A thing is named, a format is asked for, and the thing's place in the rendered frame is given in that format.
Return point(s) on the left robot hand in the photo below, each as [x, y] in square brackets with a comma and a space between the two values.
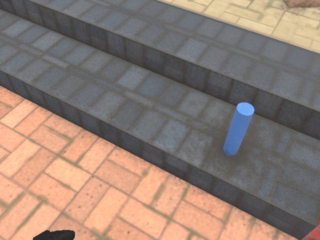
[56, 235]

